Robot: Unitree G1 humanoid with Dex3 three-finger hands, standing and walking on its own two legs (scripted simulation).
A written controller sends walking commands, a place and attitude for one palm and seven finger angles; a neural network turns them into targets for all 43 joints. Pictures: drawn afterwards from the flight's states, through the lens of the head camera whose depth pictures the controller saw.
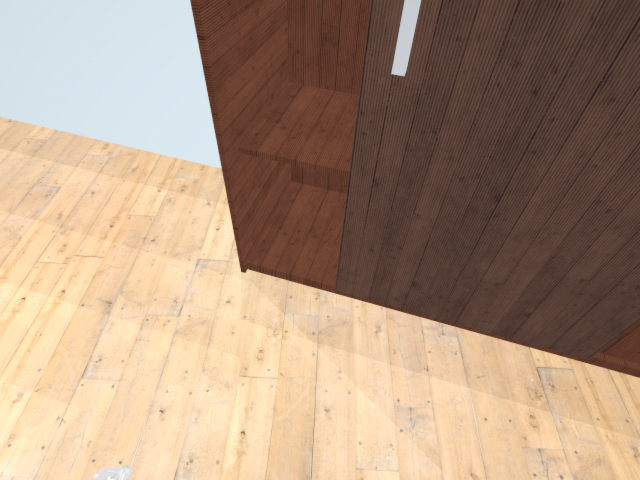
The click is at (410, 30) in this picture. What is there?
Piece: wardrobe's sliding door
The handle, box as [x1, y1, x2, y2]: [391, 0, 420, 75]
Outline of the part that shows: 420,0 404,0 391,73 404,75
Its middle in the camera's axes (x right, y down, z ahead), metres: +0.16 -0.42 +0.66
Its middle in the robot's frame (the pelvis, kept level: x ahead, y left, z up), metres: +0.81 -0.11 +0.27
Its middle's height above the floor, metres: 1.04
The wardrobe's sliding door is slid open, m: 0.36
